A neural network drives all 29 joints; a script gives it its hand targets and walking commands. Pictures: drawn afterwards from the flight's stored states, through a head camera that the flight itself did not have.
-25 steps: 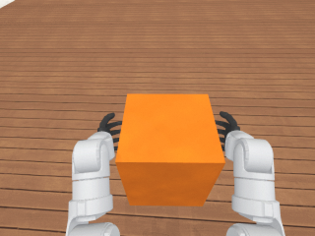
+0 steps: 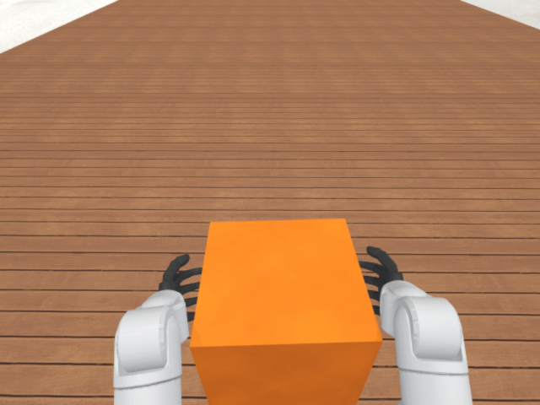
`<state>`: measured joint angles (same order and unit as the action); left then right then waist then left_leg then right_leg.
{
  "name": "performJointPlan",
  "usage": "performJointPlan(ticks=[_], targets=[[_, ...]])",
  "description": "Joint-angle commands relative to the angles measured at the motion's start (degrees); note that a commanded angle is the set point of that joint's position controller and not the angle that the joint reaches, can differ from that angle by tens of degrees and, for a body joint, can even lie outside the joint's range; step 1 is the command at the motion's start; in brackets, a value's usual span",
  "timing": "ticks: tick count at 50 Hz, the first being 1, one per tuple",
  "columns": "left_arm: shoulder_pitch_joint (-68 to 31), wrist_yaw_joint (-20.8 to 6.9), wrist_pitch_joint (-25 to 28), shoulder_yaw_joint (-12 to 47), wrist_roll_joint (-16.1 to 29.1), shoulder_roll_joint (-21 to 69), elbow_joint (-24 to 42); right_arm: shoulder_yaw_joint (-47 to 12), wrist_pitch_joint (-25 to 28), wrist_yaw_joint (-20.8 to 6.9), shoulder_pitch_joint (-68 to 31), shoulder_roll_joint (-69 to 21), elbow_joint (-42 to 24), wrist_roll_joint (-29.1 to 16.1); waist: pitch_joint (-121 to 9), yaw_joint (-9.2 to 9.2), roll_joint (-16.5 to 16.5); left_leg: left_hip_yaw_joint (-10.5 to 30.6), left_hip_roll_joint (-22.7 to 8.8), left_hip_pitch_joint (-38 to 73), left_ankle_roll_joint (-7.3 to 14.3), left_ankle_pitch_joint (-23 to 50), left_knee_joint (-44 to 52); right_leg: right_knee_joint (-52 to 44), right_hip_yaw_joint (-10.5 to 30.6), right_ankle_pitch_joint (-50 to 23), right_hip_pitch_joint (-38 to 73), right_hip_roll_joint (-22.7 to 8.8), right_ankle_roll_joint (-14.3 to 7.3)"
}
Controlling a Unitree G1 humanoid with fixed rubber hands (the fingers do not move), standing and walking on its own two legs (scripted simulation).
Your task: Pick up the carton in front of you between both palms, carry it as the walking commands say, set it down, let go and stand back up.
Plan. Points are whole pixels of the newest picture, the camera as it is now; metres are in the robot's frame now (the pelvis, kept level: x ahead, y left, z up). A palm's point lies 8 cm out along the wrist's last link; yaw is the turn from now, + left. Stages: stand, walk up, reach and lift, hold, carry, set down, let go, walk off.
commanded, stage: carry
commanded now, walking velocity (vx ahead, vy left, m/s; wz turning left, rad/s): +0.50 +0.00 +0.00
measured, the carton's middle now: (280, 322) +0.28 +0.01 +0.01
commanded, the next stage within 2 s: none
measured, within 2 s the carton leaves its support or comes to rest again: neither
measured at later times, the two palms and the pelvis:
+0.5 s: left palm (217, 186) +0.55 +0.12 +0.08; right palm (358, 180) +0.57 -0.17 +0.07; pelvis +0.30 -0.04 +0.00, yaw +4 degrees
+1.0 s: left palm (214, 124) +0.82 +0.16 +0.08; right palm (325, 119) +0.82 -0.14 +0.09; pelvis +0.55 +0.00 +0.01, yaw +1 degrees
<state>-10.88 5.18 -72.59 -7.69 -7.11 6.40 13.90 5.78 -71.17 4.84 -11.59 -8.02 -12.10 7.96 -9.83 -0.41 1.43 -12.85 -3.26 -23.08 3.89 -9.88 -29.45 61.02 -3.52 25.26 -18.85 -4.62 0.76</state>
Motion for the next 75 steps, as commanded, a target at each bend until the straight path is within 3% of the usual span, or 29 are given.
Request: performJointPlan(ticks=[1,3,6,13,16,18,19,20,21,22,24,25,28,30,33,37,40,41,42,43,44,46,48,50,51,53,57,60,75], targets=[[-31.22,-15.67,1.62,42.36,25.75,56.08,4.98,-38.70,0.94,-14.90,-28.04,-55.25,-6.19,-25.16,-11.20,-0.24,-5.34,24.78,-16.87,22.97,3.59,-3.31,17.87,3.16,3.66,-6.49,-19.69,-3.69,-1.05],[-31.14,-15.01,2.77,43.08,25.08,56.74,6.08,-39.77,1.74,-15.41,-28.79,-55.98,-7.20,-26.32,-10.90,-0.08,-8.14,18.91,-14.66,20.10,2.88,-6.96,20.37,-3.04,1.34,-10.43,-17.57,-2.88,-0.48],[-28.54,-13.95,3.55,43.26,23.69,56.52,6.92,-40.54,2.13,-15.71,-27.11,-54.13,-8.10,-27.08,-9.47,-0.18,-8.78,15.06,-13.85,20.62,3.91,-6.80,22.81,-13.74,-1.01,-14.85,-18.27,-2.90,0.58],[-23.71,-13.95,2.13,42.13,22.65,52.46,6.69,-39.55,0.90,-15.31,-22.24,-49.64,-7.92,-25.22,-4.06,-0.90,-9.01,7.79,-11.36,24.63,2.55,7.83,20.98,-30.16,-6.39,-23.70,-15.02,-0.39,0.12],[-24.02,-14.57,1.58,41.74,23.04,51.45,5.74,-39.17,0.57,-15.15,-21.81,-49.15,-6.48,-24.18,-2.20,-0.96,-10.13,6.54,-11.36,25.89,1.37,12.18,17.45,-34.00,-7.94,-22.30,-10.77,0.30,-0.93],[-23.07,-14.91,1.58,41.14,23.09,51.37,4.36,-39.33,0.50,-15.04,-22.14,-49.29,-5.83,-23.91,-4.45,0.29,-7.94,2.24,-8.89,22.22,-0.39,18.68,5.69,-37.48,-11.87,-17.94,1.97,3.69,-1.76],[-22.18,-15.09,1.69,40.66,23.04,51.33,3.32,-39.41,0.47,-14.94,-21.97,-48.96,-5.56,-23.72,-8.61,1.12,-4.72,0.30,-7.17,15.37,-2.23,17.87,-4.80,-36.55,-9.28,-15.02,14.55,1.92,-2.22],[-20.54,-15.18,2.00,40.14,22.27,50.89,1.84,-39.69,0.23,-14.96,-22.61,-48.75,-5.90,-23.90,-12.15,2.08,6.32,-0.38,-3.27,3.40,-5.04,6.83,-20.68,-42.24,11.60,-6.67,24.33,-10.46,-5.97],[-21.67,-15.43,2.84,40.30,22.33,52.00,0.90,-40.67,0.24,-14.98,-24.53,-50.02,-7.24,-24.37,-13.74,2.14,18.86,3.31,3.68,-14.13,-6.56,-15.43,-33.99,-46.83,31.48,-10.20,35.49,-19.90,-13.17],[-22.14,-15.61,3.37,40.68,23.35,53.84,2.03,-41.52,0.71,-15.08,-25.41,-51.56,-7.03,-24.63,-13.35,1.72,14.79,10.24,1.00,-18.71,-4.61,-17.83,-41.31,-46.92,30.86,-16.53,34.10,-20.40,-13.85],[-25.35,-15.89,4.50,42.11,25.02,57.50,5.14,-41.87,2.11,-15.27,-26.64,-54.45,-7.78,-25.39,-13.23,1.33,3.85,12.87,-3.29,-18.05,-2.50,-12.98,-41.15,-46.00,20.57,-20.54,27.98,-17.26,-10.79],[-26.63,-16.00,5.06,42.95,25.57,58.80,6.50,-42.14,2.81,-15.20,-26.33,-55.36,-8.20,-25.40,-12.28,1.10,1.43,13.19,-4.64,-15.91,-2.64,-9.78,-37.19,-47.64,16.45,-19.52,23.69,-16.20,-9.09],[-25.96,-16.14,5.83,43.89,26.57,58.57,8.72,-42.39,4.19,-14.43,-23.61,-56.98,-8.75,-24.85,-11.38,1.20,4.40,10.60,-4.37,-13.26,-3.77,-4.51,-28.35,-51.55,9.00,-14.21,19.95,-14.07,-8.37],[-24.19,-16.36,5.84,44.10,26.73,57.17,9.68,-42.18,4.61,-13.74,-20.98,-56.31,-9.14,-23.72,-9.54,1.16,4.55,8.29,-3.58,-13.59,-4.84,-2.73,-21.38,-51.35,4.95,-23.98,20.19,-13.35,-8.88],[-22.62,-16.45,5.42,44.07,26.75,54.32,11.27,-41.85,4.48,-13.08,-19.10,-54.31,-10.62,-22.82,-8.09,1.23,5.88,4.48,-1.04,-10.56,-4.91,1.08,-10.37,-46.95,-2.71,-41.91,20.84,-10.13,-7.18],[-20.38,-15.77,3.96,42.66,25.17,50.77,11.42,-41.67,2.51,-13.06,-19.88,-50.44,-12.96,-23.59,-6.78,1.50,8.05,1.43,1.53,-3.44,-4.41,10.70,-0.90,-42.37,-7.64,-50.61,20.40,-7.83,-4.67],[-20.72,-15.32,2.66,41.46,23.93,48.51,10.45,-40.90,0.94,-13.64,-20.02,-48.26,-12.03,-24.00,-6.31,0.38,4.24,-1.15,2.23,11.49,-4.47,22.12,11.28,-31.84,-10.39,-44.94,15.35,-5.33,-0.62],[-21.01,-15.22,2.24,41.15,23.52,47.66,9.89,-40.33,0.39,-13.87,-20.47,-47.23,-11.46,-23.92,-8.29,0.30,2.65,2.87,-2.62,20.18,-4.25,31.80,9.58,-27.45,-9.69,-36.79,10.46,-4.31,1.40],[-22.80,-15.06,1.50,41.45,23.70,46.98,9.90,-39.55,0.06,-14.11,-20.90,-46.63,-10.14,-23.54,-13.69,-0.15,-6.90,14.02,-13.76,33.09,0.42,59.24,2.58,-17.52,-7.44,-16.18,1.91,-2.09,3.31],[-23.39,-14.90,0.75,42.08,24.28,47.23,9.69,-38.48,0.26,-14.26,-18.83,-46.76,-7.44,-23.38,-19.01,-0.75,-14.97,22.61,-19.16,40.47,7.49,60.63,3.30,-11.80,-4.03,3.94,-5.37,1.70,3.70],[-23.49,-15.00,0.78,42.18,23.95,48.40,9.37,-38.42,0.51,-14.38,-18.19,-47.94,-7.32,-24.01,-18.18,-0.42,-12.18,23.33,-19.61,36.87,8.51,52.99,7.05,-11.75,-0.91,8.99,-6.05,1.26,2.91],[-25.62,-15.35,1.56,42.64,24.38,51.56,8.96,-38.75,1.16,-14.73,-20.81,-52.04,-7.59,-24.38,-16.02,0.19,-9.05,18.54,-16.49,29.74,5.24,36.44,10.74,-24.59,0.94,10.85,-2.52,-0.23,1.22],[-28.11,-15.34,2.52,43.67,24.94,54.38,9.66,-39.27,1.92,-15.02,-22.66,-54.95,-7.83,-24.75,-16.19,0.19,-11.06,13.79,-13.14,25.39,1.92,24.72,11.83,-33.79,-1.77,0.67,4.36,0.98,0.96],[-27.66,-15.25,3.23,44.05,25.32,55.74,10.39,-39.71,2.53,-15.14,-22.81,-55.46,-8.97,-25.16,-17.52,0.39,-8.33,10.37,-11.17,21.33,-0.31,14.50,11.48,-39.23,-2.51,-12.27,11.10,-0.29,1.15],[-27.68,-15.18,3.56,44.22,25.24,56.18,10.45,-40.05,2.68,-15.26,-24.21,-55.10,-10.32,-25.48,-16.17,0.56,-5.59,7.90,-9.89,21.58,-1.49,12.40,10.31,-40.77,-0.93,-14.74,9.57,-2.80,1.36],[-28.08,-15.15,3.27,43.83,24.99,55.20,10.97,-40.41,2.60,-15.10,-25.38,-54.47,-10.84,-25.76,-14.41,0.26,-1.77,6.92,-8.20,19.20,-2.50,19.52,6.17,-37.23,0.28,-22.94,10.68,-5.91,1.45],[-22.36,-15.27,2.28,41.87,23.53,52.33,5.57,-39.49,1.30,-14.68,-20.62,-51.36,-6.52,-23.88,-13.57,0.47,-0.80,7.09,-7.52,18.36,-1.70,32.64,-1.13,-33.31,-0.52,-36.74,10.12,-5.30,0.87],[-22.21,-15.67,2.40,41.33,23.03,52.50,3.30,-39.48,1.21,-14.84,-20.90,-51.40,-4.69,-23.36,-12.83,0.55,0.07,6.50,-6.70,16.25,-1.92,35.02,-3.28,-31.77,-0.77,-43.78,10.45,-5.01,0.93],[-24.29,-15.71,3.62,42.72,23.81,53.82,5.80,-40.78,2.38,-14.77,-22.39,-52.98,-6.46,-23.95,-12.47,0.64,-0.35,6.81,-6.28,14.09,-1.84,24.50,-3.81,-31.29,-1.35,-39.61,11.47,-5.14,-0.34]])
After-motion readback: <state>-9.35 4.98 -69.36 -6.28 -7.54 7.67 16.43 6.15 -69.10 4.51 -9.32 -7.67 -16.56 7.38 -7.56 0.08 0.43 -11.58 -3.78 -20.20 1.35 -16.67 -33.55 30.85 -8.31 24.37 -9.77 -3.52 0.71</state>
